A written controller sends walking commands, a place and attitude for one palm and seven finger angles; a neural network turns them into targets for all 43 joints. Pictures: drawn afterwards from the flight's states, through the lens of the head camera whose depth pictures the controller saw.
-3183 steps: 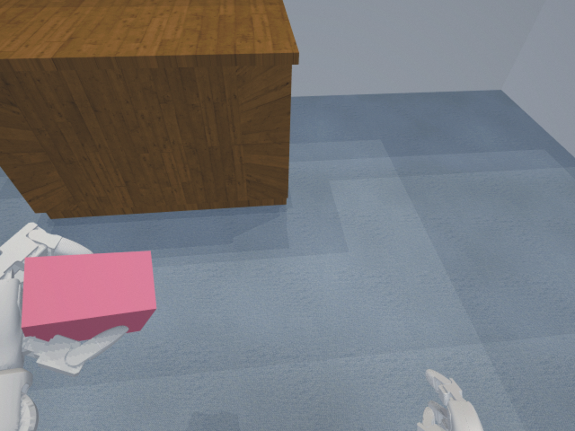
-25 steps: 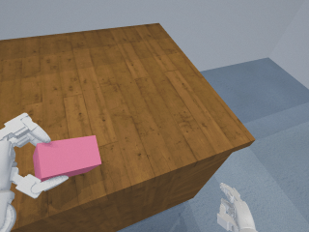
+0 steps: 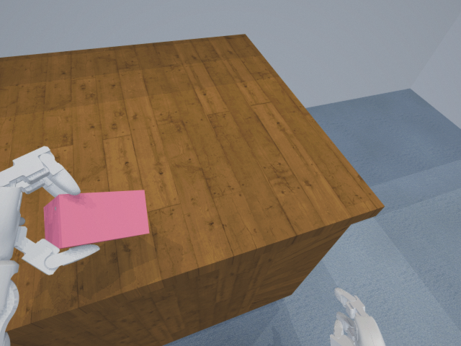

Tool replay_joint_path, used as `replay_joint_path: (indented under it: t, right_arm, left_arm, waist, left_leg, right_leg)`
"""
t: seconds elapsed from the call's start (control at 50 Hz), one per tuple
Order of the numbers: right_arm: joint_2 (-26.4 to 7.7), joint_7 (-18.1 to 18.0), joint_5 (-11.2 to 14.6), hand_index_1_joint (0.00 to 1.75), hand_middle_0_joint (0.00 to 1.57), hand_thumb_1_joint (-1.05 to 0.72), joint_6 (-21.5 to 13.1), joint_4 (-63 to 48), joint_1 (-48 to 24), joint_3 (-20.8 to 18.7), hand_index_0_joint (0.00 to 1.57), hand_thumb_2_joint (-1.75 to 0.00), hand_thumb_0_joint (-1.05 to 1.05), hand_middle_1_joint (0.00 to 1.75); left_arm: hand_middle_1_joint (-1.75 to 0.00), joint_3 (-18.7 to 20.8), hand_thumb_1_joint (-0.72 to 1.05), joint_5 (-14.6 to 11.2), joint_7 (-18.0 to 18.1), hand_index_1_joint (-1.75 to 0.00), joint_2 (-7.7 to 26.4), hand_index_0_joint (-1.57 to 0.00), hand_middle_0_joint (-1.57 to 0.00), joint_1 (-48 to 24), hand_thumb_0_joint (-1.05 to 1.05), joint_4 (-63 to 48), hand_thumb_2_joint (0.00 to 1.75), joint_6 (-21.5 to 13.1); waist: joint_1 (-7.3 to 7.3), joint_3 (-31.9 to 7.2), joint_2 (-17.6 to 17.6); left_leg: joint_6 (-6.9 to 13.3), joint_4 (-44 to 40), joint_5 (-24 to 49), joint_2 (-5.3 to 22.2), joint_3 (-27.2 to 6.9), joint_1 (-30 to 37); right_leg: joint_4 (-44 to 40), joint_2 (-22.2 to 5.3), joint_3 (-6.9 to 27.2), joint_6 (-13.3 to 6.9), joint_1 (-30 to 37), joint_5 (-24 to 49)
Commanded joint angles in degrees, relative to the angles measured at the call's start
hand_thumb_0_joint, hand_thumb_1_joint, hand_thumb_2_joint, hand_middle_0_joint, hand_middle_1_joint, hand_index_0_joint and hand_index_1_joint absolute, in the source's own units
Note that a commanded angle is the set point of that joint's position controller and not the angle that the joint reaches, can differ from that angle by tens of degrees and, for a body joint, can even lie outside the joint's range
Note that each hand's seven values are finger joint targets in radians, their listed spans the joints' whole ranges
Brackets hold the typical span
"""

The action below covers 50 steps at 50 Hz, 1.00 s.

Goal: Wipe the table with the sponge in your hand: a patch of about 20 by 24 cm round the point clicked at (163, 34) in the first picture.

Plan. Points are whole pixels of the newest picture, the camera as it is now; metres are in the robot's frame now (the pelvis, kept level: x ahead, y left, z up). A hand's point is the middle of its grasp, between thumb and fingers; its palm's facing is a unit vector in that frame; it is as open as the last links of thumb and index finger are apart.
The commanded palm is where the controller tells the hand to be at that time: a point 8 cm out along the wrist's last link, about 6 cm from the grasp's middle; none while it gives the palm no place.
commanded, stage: come to a stop and stand still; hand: left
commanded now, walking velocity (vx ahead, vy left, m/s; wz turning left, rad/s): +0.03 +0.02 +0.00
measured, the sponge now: (107, 218) +0.26 +0.22 +0.10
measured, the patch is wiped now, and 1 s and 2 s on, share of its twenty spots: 0.90 0.90 0.90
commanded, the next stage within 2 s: look again from close up in 0.84 s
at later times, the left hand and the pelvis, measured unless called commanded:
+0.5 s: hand (75, 195) +0.25 +0.24 +0.17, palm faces +0.41 -0.85 -0.33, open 10.0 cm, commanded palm +0.18 +0.27 +0.18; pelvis +0.02 -0.01 +0.00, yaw +0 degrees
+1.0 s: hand (74, 203) +0.24 +0.24 +0.16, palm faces +0.37 -0.85 -0.37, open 10.0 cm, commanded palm +0.18 +0.27 +0.18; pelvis +0.02 +0.00 +0.00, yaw +0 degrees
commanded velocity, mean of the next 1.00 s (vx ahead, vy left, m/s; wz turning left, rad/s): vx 0.00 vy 0.00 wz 0.00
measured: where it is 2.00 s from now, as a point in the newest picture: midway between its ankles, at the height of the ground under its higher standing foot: outside the picture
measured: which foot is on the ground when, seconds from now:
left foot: down 0.00-1.00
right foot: down 0.00-1.00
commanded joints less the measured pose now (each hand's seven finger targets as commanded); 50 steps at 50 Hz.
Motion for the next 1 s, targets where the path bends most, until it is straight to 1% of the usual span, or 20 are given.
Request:
replay_joint_path:
  t: [0.0,0.02,0.06,0.12,0.16,0.2,0.22,0.24,0.32,0.4,0.44,0.52,0.54,0.62,0.64,0.72,0.74,0.82,0.84,0.98]
  right_arm:
    - [-7.69,0.29,0.75,0.3,0.2,-0.9,-4.3,-8.13,-3.28,-3.58,0.2,-0.9,0.0,0.3]
    - [-7.01,1.04,1.62,0.3,0.2,-0.9,-4.7,-7.92,-5.49,-3.69,0.2,-0.9,0.0,0.3]
    - [-7.97,2.26,1.34,0.3,0.2,-0.9,-4.26,-8.38,-5.08,-3.88,0.2,-0.9,0.0,0.3]
    - [-7.04,2.56,2.16,0.3,0.2,-0.9,-4.29,-8.77,-7.33,-3.12,0.2,-0.9,0.0,0.3]
    - [-7.88,1.65,1.83,0.3,0.2,-0.9,-4.05,-8.96,-5.91,-3.75,0.2,-0.9,0.0,0.3]
    - [-7.92,0.59,1.6,0.3,0.2,-0.9,-4.11,-8.8,-6.29,-3.81,0.2,-0.9,0.0,0.3]
    - [-7.95,0.1,1.68,0.3,0.2,-0.9,-3.92,-8.37,-7.88,-3.46,0.2,-0.9,0.0,0.3]
    - [-7.41,-0.41,1.38,0.3,0.2,-0.9,-3.67,-8.13,-7.3,-3.29,0.2,-0.9,0.0,0.3]
    - [-6.9,-0.7,1.58,0.3,0.2,-0.9,-4.69,-7.72,-8.21,-2.8,0.2,-0.9,0.0,0.3]
    - [-7.34,-0.05,1.24,0.3,0.2,-0.9,-5.26,-7.5,-6.74,-3.21,0.2,-0.9,0.0,0.3]
    - [-7.39,0.32,1.04,0.3,0.2,-0.9,-4.76,-7.09,-6.69,-3.01,0.2,-0.9,0.0,0.3]
    - [-7.47,0.26,1.46,0.3,0.2,-0.9,-3.17,-7.49,-8.08,-3.35,0.2,-0.9,0.0,0.3]
    - [-7.57,0.15,1.07,0.3,0.2,-0.9,-2.33,-7.61,-7.14,-3.24,0.2,-0.9,0.0,0.3]
    - [-7.14,-0.63,1.57,0.3,0.2,-0.9,-1.58,-8.73,-8.54,-3.1,0.2,-0.9,0.0,0.3]
    - [-7.23,-0.74,1.15,0.3,0.2,-0.9,-1.23,-8.78,-7.69,-2.87,0.2,-0.9,0.0,0.3]
    - [-7.02,-0.92,1.49,0.3,0.2,-0.9,-2.31,-9.26,-9.07,-2.77,0.2,-0.9,0.0,0.3]
    - [-7.31,-0.89,0.97,0.3,0.2,-0.9,-2.16,-8.8,-7.94,-2.69,0.2,-0.9,0.0,0.3]
    - [-7.42,-0.84,1.43,0.3,0.2,-0.9,-2.85,-8.62,-8.7,-3.15,0.2,-0.9,0.0,0.3]
    - [-7.59,-0.7,0.97,0.3,0.2,-0.9,-2.39,-8.37,-7.47,-2.96,0.2,-0.9,0.0,0.3]
    - [-7.77,-0.92,1.34,0.3,0.2,-0.9,-1.6,-8.45,-6.68,-3.51,0.2,-0.9,0.0,0.3]
  left_arm:
    - [-1.6,8.1,0.1,-5.4,1.83,-1.6,6.28,-1.2,-1.2,-5.08,0.0,-1.5,1.3,-5.4]
    - [-1.6,3.92,0.1,-6.31,1.23,-1.6,1.05,-1.2,-1.2,-1.17,0.0,-3.56,1.3,-5.84]
    - [-1.6,3.45,0.1,-6.03,1.5,-1.6,2.4,-1.2,-1.2,2.28,0.0,-12.39,1.3,-6.52]
    - [-1.6,3.65,0.1,-6.07,2.67,-1.6,2.36,-1.2,-1.2,7.89,0.0,-13.51,1.3,-5.51]
    - [-1.6,6.38,0.1,-5.75,3.28,-1.6,5.16,-1.2,-1.2,5.56,0.0,-13.24,1.3,-5.27]
    - [-1.6,9.1,0.1,-5.98,3.69,-1.6,7.44,-1.2,-1.2,2.66,0.0,-12.77,1.3,-5.43]
    - [-1.6,11.85,0.1,-5.89,4.3,-1.6,10.33,-1.2,-1.2,0.2,0.0,-14.22,1.3,-5.37]
    - [-1.6,10.02,0.1,-6.1,4.15,-1.6,7.99,-1.2,-1.2,-0.78,0.0,-12.53,1.3,-5.52]
    - [-1.6,7.82,0.1,-5.6,4.05,-1.6,7.28,-1.2,-1.2,-6.54,0.0,-17.38,1.3,-5.86]
    - [-1.6,4.74,0.1,-5.41,4.27,-1.6,4.58,-1.2,-1.2,-3.12,0.0,-18.59,1.3,-5.38]
    - [-1.6,3.53,0.1,-5.49,4.29,-1.6,2.23,-1.2,-1.2,1.14,0.0,-15.49,1.3,-4.54]
    - [-1.6,6.89,0.1,-5.54,4.8,-1.6,4.33,-1.2,-1.2,5.32,0.0,-13.31,1.3,-3.22]
    - [-1.6,5.57,0.1,-5.9,4.42,-1.6,2.69,-1.2,-1.2,6.02,0.0,-11.47,1.3,-3.11]
    - [-1.6,8.12,0.1,-5.98,4.63,-1.6,5.76,-1.2,-1.2,3.47,0.0,-14.35,1.3,-2.58]
    - [-1.6,6.23,0.1,-6.27,4.29,-1.6,4.03,-1.2,-1.2,3.52,0.0,-13.49,1.3,-2.65]
    - [-1.6,6.8,0.1,-5.71,4.88,-1.6,6.19,-1.2,-1.2,0.21,0.0,-19.99,1.3,-2.77]
    - [-1.6,4.9,0.1,-5.91,4.66,-1.6,4.18,-1.2,-1.2,0.43,0.0,-19.23,1.3,-2.92]
    - [-1.6,6.74,0.1,-5.45,5.47,-1.6,6.01,-1.2,-1.2,1.89,0.0,-20.53,1.3,-2.51]
    - [-1.6,4.5,0.1,-5.75,5.1,-1.6,3.55,-1.2,-1.2,2.59,0.0,-18.9,1.3,-2.53]
    - [-1.6,6.31,0.1,-5.78,4.72,-1.6,4.57,-1.2,-1.2,4.44,0.0,-13.97,1.3,-1.56]
  waist:
    - [-1.05,-11.06,8.7]
    - [-1.03,-13.32,15.58]
    - [-0.51,-11.68,14.91]
    - [-0.22,-9.33,3.96]
    - [-0.78,-8.17,-3.66]
    - [-1.15,-8.14,-5.4]
    - [-1.28,-8.06,-1.85]
    - [-1.59,-7.96,-0.49]
    - [-1.62,-9.87,10.03]
    - [-1.3,-12.57,7.53]
    - [-1.44,-12.16,4.17]
    - [-1.5,-10.76,2.36]
    - [-1.8,-10.03,1.79]
    - [-1.77,-8.5,3.53]
    - [-1.95,-8.41,3.35]
    - [-1.55,-10.55,7.26]
    - [-1.73,-11.42,6.69]
    - [-1.48,-12.92,6.63]
    - [-1.68,-12.41,5.69]
    - [-1.83,-7.58,3.42]
  left_leg:
    - [-3.4,-6.05,0.96,5.48,-7.68,1.37]
    - [-3.45,-7.52,1.97,6.59,-7.31,2.95]
    - [-2.49,-9.6,-1.06,8.86,-8.98,-2.52]
    - [-2.04,-10.31,-4.85,8.61,-8.25,-5.52]
    - [-2.65,-9.27,-3.46,7.93,-9.39,-6.16]
    - [-2.96,-7.07,-0.01,6.79,-8.91,-3.51]
    - [-3.1,-6.71,0.92,6.39,-8.08,-1.45]
    - [-2.85,-6.62,1.37,6.38,-8.66,-1.86]
    - [-3.3,-5.85,7.54,6.25,-7.44,2.57]
    - [-3.59,-3.71,15.54,6.59,-7.61,4.21]
    - [-3.56,-3.38,15.18,6.33,-7.09,4.19]
    - [-4.25,-4.17,15.07,6.44,-7.16,3.33]
    - [-3.92,-4.86,13.32,6.61,-7.46,1.63]
    - [-3.72,-6.15,9.94,6.68,-7.25,1.94]
    - [-3.36,-6.6,9.15,6.71,-7.52,1.09]
    - [-3.34,-6.1,9.9,6.54,-6.8,3.26]
    - [-3.12,-6.14,10.62,6.48,-7.15,3.07]
    - [-3.76,-5.12,13.96,6.62,-7.11,4.9]
    - [-3.66,-5.75,13.09,6.64,-7.39,3.85]
    - [-3.74,-8.59,5.85,7.53,-8.27,-0.28]
  right_leg:
    - [-3.56,-6.02,11.54,-2.45,5.29,-2.53]
    - [0.55,-4.75,8.0,-1.94,5.47,-1.49]
    - [2.98,-4.07,6.03,-0.83,8.41,-1.45]
    - [2.47,-3.26,5.25,0.25,9.18,-1.98]
    - [0.36,-3.63,5.27,0.36,8.56,-1.68]
    - [-1.44,-4.65,7.0,0.08,6.64,-0.57]
    - [-1.47,-4.55,7.44,0.02,4.77,-0.73]
    - [-1.69,-5.13,6.98,-0.15,5.13,-0.28]
    - [-0.2,-4.69,8.32,-0.74,5.77,5.74]
    - [-0.21,-5.11,7.9,-0.72,9.66,12.68]
    - [-1.4,-5.16,7.72,-0.64,9.1,12.99]
    - [-1.93,-5.16,7.9,-0.7,8.45,13.0]
    - [-2.57,-5.29,7.16,-0.58,8.78,11.47]
    - [-3.6,-5.05,8.04,-0.4,7.42,9.1]
    - [-3.88,-4.93,7.16,-0.28,7.96,8.23]
    - [-3.07,-4.79,7.91,-0.23,9.06,10.33]
    - [-3.1,-4.72,6.97,-0.26,10.14,10.64]
    - [-2.17,-4.79,7.43,-0.36,10.72,13.23]
    - [-2.66,-4.8,6.47,-0.34,10.83,11.75]
    - [-4.16,-4.78,6.75,-0.12,9.14,5.84]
